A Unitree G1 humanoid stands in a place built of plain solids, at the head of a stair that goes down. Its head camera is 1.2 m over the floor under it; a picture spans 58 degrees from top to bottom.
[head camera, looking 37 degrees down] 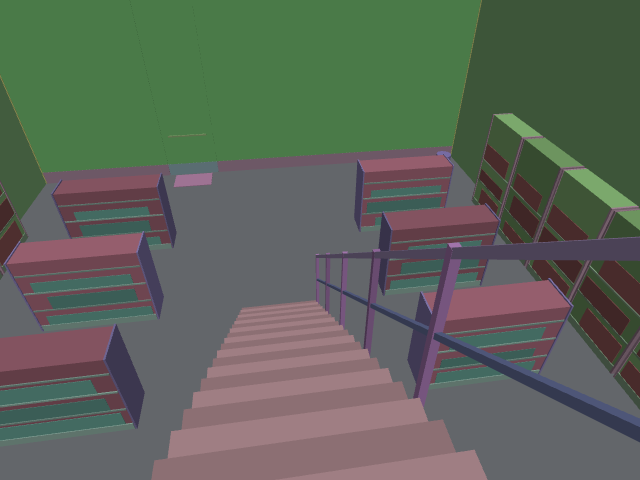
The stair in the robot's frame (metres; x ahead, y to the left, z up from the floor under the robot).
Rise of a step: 0.19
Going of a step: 0.23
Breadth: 1.22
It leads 8 degrees to the left of straight ahead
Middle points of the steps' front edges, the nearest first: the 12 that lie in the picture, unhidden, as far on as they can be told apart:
0.95 0.07 -0.56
1.18 0.10 -0.75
1.40 0.13 -0.93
1.63 0.17 -1.12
1.86 0.20 -1.30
2.09 0.23 -1.49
2.31 0.27 -1.68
2.54 0.30 -1.86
2.77 0.33 -2.05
3.00 0.37 -2.24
3.23 0.40 -2.42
3.45 0.43 -2.61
